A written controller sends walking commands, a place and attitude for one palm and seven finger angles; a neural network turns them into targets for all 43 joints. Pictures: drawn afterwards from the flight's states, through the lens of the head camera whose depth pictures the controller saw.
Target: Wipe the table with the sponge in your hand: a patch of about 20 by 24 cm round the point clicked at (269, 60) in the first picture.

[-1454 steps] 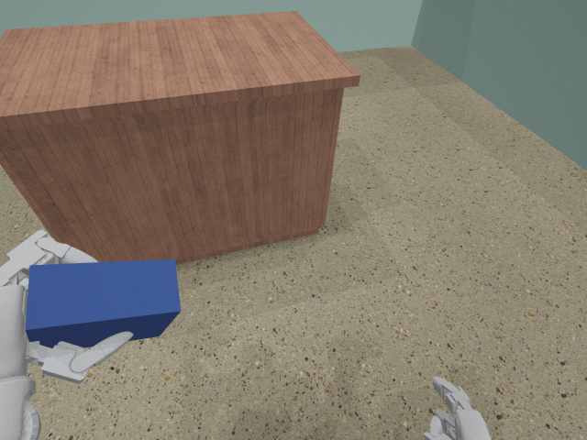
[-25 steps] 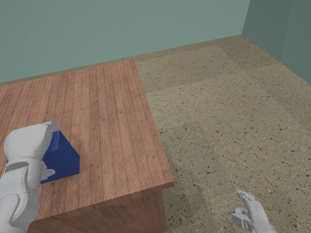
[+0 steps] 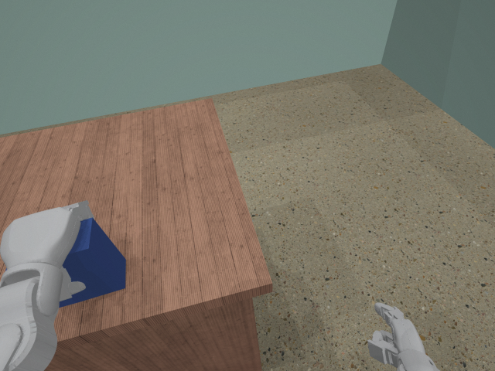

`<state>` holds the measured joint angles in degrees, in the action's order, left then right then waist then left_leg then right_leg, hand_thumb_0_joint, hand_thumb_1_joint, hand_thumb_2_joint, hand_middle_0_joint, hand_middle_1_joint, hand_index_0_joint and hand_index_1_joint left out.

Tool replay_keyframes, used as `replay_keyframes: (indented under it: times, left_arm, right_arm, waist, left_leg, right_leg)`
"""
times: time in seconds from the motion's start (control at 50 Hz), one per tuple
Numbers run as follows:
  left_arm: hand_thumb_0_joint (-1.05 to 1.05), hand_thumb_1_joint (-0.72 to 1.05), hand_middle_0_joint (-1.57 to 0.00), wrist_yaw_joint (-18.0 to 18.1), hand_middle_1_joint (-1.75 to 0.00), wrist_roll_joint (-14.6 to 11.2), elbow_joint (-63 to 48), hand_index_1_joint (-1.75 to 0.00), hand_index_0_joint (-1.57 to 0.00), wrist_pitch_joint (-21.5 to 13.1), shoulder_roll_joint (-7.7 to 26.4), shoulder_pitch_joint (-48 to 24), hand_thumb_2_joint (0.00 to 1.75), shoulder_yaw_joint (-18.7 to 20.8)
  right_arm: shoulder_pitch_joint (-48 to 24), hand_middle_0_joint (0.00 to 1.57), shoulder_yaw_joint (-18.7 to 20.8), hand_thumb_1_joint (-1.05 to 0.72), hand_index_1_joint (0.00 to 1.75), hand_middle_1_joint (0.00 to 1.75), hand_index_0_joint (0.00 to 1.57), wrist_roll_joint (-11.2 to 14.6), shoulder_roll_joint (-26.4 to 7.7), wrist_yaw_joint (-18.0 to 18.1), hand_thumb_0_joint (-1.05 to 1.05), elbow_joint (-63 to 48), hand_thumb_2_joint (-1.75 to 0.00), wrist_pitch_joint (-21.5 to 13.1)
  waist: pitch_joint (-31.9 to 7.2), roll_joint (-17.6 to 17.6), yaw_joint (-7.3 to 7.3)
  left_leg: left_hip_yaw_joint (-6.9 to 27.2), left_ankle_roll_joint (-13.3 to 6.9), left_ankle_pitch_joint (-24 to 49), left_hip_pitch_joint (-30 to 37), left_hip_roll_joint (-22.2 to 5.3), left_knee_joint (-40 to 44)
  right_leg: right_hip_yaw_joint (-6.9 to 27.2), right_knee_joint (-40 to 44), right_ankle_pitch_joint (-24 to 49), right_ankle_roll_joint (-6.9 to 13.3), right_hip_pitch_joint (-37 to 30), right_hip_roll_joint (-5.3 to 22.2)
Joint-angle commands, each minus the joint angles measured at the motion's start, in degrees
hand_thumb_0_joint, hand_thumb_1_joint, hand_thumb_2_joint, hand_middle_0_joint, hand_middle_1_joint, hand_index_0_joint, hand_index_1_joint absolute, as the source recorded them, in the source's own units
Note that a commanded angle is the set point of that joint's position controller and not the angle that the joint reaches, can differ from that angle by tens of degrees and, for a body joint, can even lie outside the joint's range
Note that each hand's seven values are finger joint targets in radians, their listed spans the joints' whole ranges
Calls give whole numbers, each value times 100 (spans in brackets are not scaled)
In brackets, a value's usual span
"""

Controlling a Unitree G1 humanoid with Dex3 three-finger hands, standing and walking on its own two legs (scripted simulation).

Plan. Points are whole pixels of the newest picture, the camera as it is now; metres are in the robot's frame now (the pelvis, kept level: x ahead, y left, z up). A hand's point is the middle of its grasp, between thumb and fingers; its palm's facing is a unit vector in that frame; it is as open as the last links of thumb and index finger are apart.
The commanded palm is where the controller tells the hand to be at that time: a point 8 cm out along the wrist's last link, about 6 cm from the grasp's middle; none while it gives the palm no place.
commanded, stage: lift the sponge slowly off the table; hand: left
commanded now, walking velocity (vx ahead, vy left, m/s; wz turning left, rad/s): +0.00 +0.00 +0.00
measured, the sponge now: (81, 271) +0.22 +0.32 +0.06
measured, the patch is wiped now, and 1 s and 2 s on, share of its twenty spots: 1.00 1.00 1.00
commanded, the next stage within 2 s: bring the sponge back beside the body in 1.78 s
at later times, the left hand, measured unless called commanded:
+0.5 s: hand (54, 253) +0.21 +0.32 +0.12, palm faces +0.03 -0.03 -1.00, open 10.0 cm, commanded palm +0.19 +0.32 +0.19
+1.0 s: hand (45, 237) +0.22 +0.32 +0.15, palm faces +0.06 -0.01 -1.00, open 10.0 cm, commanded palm +0.19 +0.32 +0.23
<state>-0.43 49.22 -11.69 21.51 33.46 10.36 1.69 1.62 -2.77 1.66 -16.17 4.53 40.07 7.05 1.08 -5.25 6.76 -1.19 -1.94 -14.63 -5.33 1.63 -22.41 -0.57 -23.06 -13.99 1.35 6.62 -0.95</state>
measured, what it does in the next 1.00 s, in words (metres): stands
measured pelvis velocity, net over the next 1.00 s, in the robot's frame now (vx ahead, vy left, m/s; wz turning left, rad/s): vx -0.02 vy -0.01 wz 0.02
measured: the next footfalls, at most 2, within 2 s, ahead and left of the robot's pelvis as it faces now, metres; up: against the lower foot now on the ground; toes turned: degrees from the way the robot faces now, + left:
none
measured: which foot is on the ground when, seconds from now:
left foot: down 0.00-1.00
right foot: down 0.00-1.00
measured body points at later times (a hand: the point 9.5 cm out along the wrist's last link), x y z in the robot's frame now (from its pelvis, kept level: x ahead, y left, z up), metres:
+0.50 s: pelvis -0.01 -0.01 +0.00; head -0.02 -0.05 +0.45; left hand +0.20 +0.31 +0.18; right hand +0.23 -0.21 -0.10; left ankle -0.03 +0.10 -0.74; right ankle -0.01 -0.11 -0.74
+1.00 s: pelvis -0.02 -0.01 +0.00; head -0.03 -0.05 +0.45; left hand +0.21 +0.31 +0.21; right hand +0.22 -0.21 -0.09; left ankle -0.03 +0.10 -0.74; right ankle -0.01 -0.11 -0.74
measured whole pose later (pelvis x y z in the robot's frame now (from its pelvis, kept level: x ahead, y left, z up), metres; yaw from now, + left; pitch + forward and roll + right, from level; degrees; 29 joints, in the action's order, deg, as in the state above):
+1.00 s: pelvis -0.02 -0.01 +0.00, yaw +1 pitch -4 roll +0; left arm -7.0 46.7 -9.6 20.1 38.2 0.5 2.1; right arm 1.4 -3.5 2.2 -16.8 5.8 39.7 5.9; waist 2.1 -6.3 7.5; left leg 0.2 -1.5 -12.0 -4.8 1.7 -21.2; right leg -1.9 -21.4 -11.6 1.8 5.4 -0.9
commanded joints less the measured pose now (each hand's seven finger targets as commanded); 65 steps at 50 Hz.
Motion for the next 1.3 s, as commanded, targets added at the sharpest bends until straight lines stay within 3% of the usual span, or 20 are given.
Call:
replay_keyframes:
  times: [0.0, 0.06, 0.1, 0.16, 0.22, 0.36, 0.4, 0.46, 0.5, 0.68, 0.8, 0.86, 0.9, 0.92, 1.0, 1.04, 1.1, 1.2, 1.22, 1.28]
  left_arm:
    - [0, 10, -120, 56, -160, 63, -845, -160, -120, 3, 1575, -998, 130, 1005]
    - [0, 10, -120, 33, -160, 62, -601, -160, -120, -66, 1590, -1162, 130, 995]
    - [0, 10, -120, 40, -160, 93, -897, -160, -120, -130, 1764, -1342, 130, 1123]
    - [0, 10, -120, 42, -160, 48, -796, -160, -120, -218, 1664, -1211, 130, 1102]
    - [0, 10, -120, 86, -160, 45, -1000, -160, -120, -288, 1790, -1395, 130, 1215]
    - [0, 10, -120, 117, -160, 58, -845, -160, -120, -329, 1858, -1795, 130, 1195]
    - [0, 10, -120, 82, -160, 46, -983, -160, -120, -308, 1912, -1991, 130, 1196]
    - [0, 10, -120, 25, -160, 35, -895, -160, -120, -286, 1881, -1937, 130, 1150]
    - [0, 10, -120, -41, -160, 9, -1033, -160, -120, -220, 1796, -2092, 130, 1045]
    - [0, 10, -120, -232, -160, -24, -773, -160, -120, -112, 2073, -2140, 130, 1223]
    - [0, 10, -120, -327, -160, -46, -988, -160, -120, -128, 2176, -2553, 130, 1195]
    - [0, 10, -120, -349, -160, -101, -948, -160, -120, -174, 2024, -2587, 130, 1051]
    - [0, 10, -120, -344, -160, -54, -908, -160, -120, -152, 2322, -2659, 130, 1294]
    - [0, 10, -120, -352, -160, -58, -859, -160, -120, -163, 2139, -2682, 130, 1147]
    - [0, 10, -120, -371, -160, -98, -947, -160, -120, -124, 2354, -2664, 130, 1346]
    - [0, 10, -120, -394, -160, -138, -849, -160, -120, -92, 2185, -2640, 130, 1203]
    - [0, 10, -120, -431, -160, -131, -1040, -160, -120, 7, 2263, -2779, 130, 1227]
    - [0, 10, -120, -529, -160, -81, -943, -160, -120, 164, 2253, -3050, 130, 1101]
    - [0, 10, -120, -554, -160, -93, -864, -160, -120, 159, 2099, -3171, 130, 935]
    - [0, 10, -120, -593, -160, -82, -930, -160, -120, 134, 2347, -3280, 130, 1102]
  right_arm:
    - [-1114, 20, 200, -90, 30, 30, 20, -18, -678, 75, 0, -985, -90, -243]
    - [-1044, 20, 204, -90, 30, 30, 20, -13, -671, 112, 0, -927, -90, -254]
    - [-1122, 20, 211, -90, 30, 30, 20, -24, -692, 116, 0, -985, -90, -255]
    - [-1064, 20, 220, -90, 30, 30, 20, -19, -655, 117, 0, -963, -90, -273]
    - [-1092, 20, 238, -90, 30, 30, 20, -20, -656, 133, 0, -969, -90, -318]
    - [-1112, 20, 237, -90, 30, 30, 20, -2, -662, 183, 0, -899, -90, -359]
    - [-1206, 20, 221, -90, 30, 30, 20, 14, -664, 187, 0, -956, -90, -370]
    - [-1188, 20, 212, -90, 30, 30, 20, 4, -653, 182, 0, -922, -90, -365]
    - [-1288, 20, 174, -90, 30, 30, 20, 20, -637, 177, 0, -1012, -90, -369]
    - [-1220, 20, 151, -90, 30, 30, 20, 24, -664, 137, 0, -984, -90, -312]
    - [-1298, 20, 122, -90, 30, 30, 20, 49, -674, 141, 0, -1091, -90, -341]
    - [-1220, 20, 122, -90, 30, 30, 20, 50, -647, 147, 0, -1055, -90, -383]
    - [-1266, 20, 127, -90, 30, 30, 20, 41, -694, 161, 0, -1068, -90, -394]
    - [-1230, 20, 107, -90, 30, 30, 20, 42, -649, 153, 0, -1037, -90, -403]
    - [-1298, 20, 125, -90, 30, 30, 20, 47, -683, 130, 0, -1092, -90, -389]
    - [-1243, 20, 106, -90, 30, 30, 20, 66, -646, 118, 0, -1046, -90, -381]
    - [-1350, 20, 104, -90, 30, 30, 20, 65, -673, 102, 0, -1130, -90, -388]
    - [-1378, 20, 72, -90, 30, 30, 20, 85, -682, 99, 0, -1133, -90, -375]
    - [-1343, 20, 47, -90, 30, 30, 20, 95, -632, 101, 0, -1112, -90, -397]
    - [-1357, 20, 69, -90, 30, 30, 20, 79, -653, 108, 0, -1110, -90, -376]
  waist:
    - [-945, 62, 62]
    - [-869, 227, 33]
    - [-1095, -154, 92]
    - [-1037, 101, 68]
    - [-1173, -96, 76]
    - [-1036, 55, 19]
    - [-1099, -89, 27]
    - [-1113, 48, 34]
    - [-1098, -153, 35]
    - [-1085, 134, 63]
    - [-1172, -201, 56]
    - [-1125, -119, 19]
    - [-1186, -127, 71]
    - [-1122, -48, 27]
    - [-1202, -170, 116]
    - [-1132, -5, 69]
    - [-1206, -174, 115]
    - [-1134, -95, 78]
    - [-1068, 42, 34]
    - [-1252, 28, 87]
  left_leg:
    - [258, -15, 1790, -222, 57, 255]
    - [231, -30, 1690, -225, 53, 279]
    - [252, -19, 1816, -143, 81, 264]
    - [248, -25, 1917, -145, 82, 250]
    - [249, -33, 1913, -56, 96, 233]
    - [259, -27, 1770, -37, 91, 305]
    - [278, -27, 1770, -4, 101, 309]
    - [274, -25, 1808, -10, 102, 330]
    - [294, -16, 1769, -6, 96, 359]
    - [280, -19, 1702, -105, 82, 374]
    - [313, -11, 1559, -101, 86, 376]
    - [317, -14, 1523, -67, 77, 419]
    - [343, -17, 1511, -110, 84, 386]
    - [305, -14, 1546, -128, 79, 376]
    - [353, 2, 1527, -150, 83, 386]
    - [329, 9, 1518, -173, 68, 417]
    - [362, 9, 1550, -160, 76, 396]
    - [362, 13, 1388, -211, 45, 452]
    - [330, 2, 1324, -231, 46, 446]
    - [353, -15, 1402, -164, 72, 421]
  right_leg:
    - [340, 180, 1421, 189, -721, -104]
    - [230, 236, 1292, 157, -663, -96]
    - [343, 215, 1398, 208, -792, -95]
    - [245, 198, 1566, 176, -815, -93]
    - [288, 207, 1503, 191, -825, -92]
    - [257, 330, 1328, 184, -733, -102]
    - [344, 343, 1310, 211, -756, -107]
    - [245, 327, 1398, 178, -816, -82]
    - [291, 352, 1323, 205, -783, -93]
    - [237, 345, 1301, 166, -830, -59]
    - [320, 365, 1072, 211, -778, -74]
    - [182, 385, 1053, 175, -757, -55]
    - [317, 374, 1008, 214, -772, -73]
    - [219, 357, 1057, 191, -766, -41]
    - [340, 351, 1053, 223, -801, -57]
    - [232, 338, 1036, 186, -791, -48]
    - [336, 326, 1068, 224, -771, -64]
    - [279, 356, 842, 209, -658, -65]
    - [205, 356, 786, 176, -642, -30]
    - [247, 335, 917, 176, -732, -27]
